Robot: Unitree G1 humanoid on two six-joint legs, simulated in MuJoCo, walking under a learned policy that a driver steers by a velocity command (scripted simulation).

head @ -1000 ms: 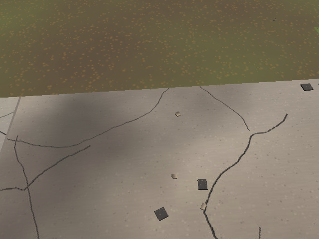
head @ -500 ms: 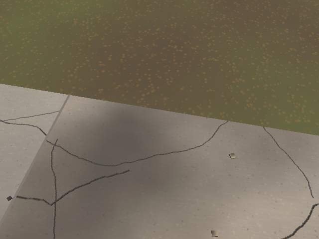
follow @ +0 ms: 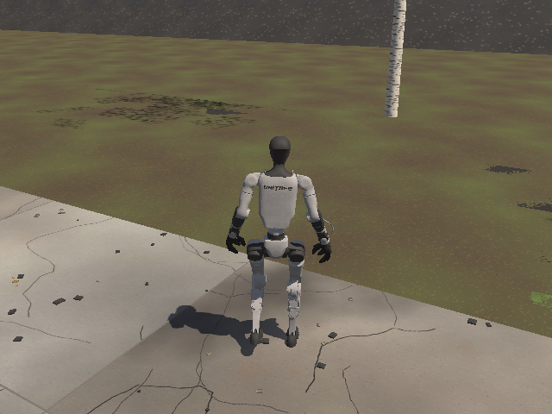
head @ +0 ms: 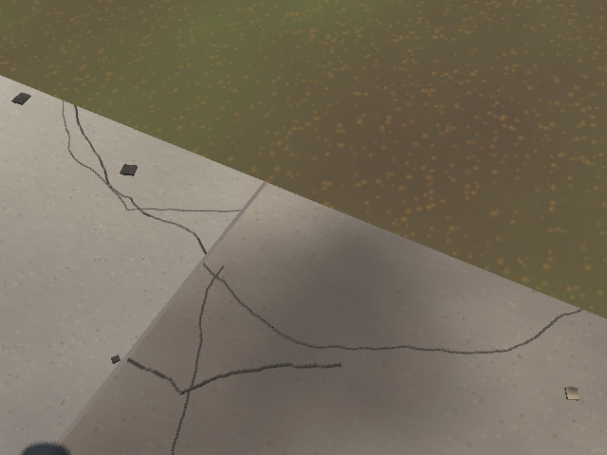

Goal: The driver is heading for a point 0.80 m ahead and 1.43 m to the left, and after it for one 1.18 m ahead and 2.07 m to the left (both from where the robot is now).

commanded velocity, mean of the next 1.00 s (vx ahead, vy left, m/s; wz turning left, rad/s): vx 0.18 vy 0.00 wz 0.60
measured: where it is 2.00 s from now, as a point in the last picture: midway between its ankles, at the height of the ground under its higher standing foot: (97, 446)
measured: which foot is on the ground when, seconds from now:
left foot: up 0.00-0.20, down 0.22-0.70, up 0.72-1.00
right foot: down 0.00-0.22, up 0.24-0.68, down 0.70-1.00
